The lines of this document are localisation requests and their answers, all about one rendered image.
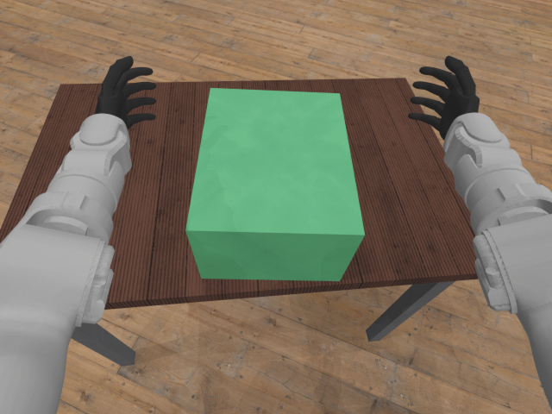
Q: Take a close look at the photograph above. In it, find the right robot hand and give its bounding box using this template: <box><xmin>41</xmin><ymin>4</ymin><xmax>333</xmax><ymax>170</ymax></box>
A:
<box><xmin>408</xmin><ymin>56</ymin><xmax>480</xmax><ymax>140</ymax></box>

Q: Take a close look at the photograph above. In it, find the left robot hand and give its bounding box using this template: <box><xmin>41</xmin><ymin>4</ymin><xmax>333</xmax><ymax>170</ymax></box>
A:
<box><xmin>95</xmin><ymin>56</ymin><xmax>156</xmax><ymax>129</ymax></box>

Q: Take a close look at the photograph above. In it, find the right robot upper arm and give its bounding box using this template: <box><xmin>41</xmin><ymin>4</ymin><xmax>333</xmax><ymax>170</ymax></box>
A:
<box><xmin>473</xmin><ymin>214</ymin><xmax>552</xmax><ymax>410</ymax></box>

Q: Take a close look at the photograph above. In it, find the table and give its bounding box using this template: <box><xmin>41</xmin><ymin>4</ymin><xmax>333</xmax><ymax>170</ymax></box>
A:
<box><xmin>0</xmin><ymin>78</ymin><xmax>478</xmax><ymax>366</ymax></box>

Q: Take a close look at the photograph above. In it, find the robot left forearm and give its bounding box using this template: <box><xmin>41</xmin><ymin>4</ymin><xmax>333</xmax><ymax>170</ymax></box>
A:
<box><xmin>0</xmin><ymin>114</ymin><xmax>132</xmax><ymax>262</ymax></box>

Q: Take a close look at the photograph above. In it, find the left robot upper arm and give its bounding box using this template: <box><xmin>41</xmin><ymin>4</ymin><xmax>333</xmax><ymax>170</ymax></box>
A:
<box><xmin>0</xmin><ymin>224</ymin><xmax>115</xmax><ymax>414</ymax></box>

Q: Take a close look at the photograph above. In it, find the carton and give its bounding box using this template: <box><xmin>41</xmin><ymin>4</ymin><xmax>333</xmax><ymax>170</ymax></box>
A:
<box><xmin>185</xmin><ymin>88</ymin><xmax>365</xmax><ymax>281</ymax></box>

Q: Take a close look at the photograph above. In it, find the robot right forearm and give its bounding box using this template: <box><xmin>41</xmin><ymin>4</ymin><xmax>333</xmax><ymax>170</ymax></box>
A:
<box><xmin>443</xmin><ymin>113</ymin><xmax>552</xmax><ymax>236</ymax></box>

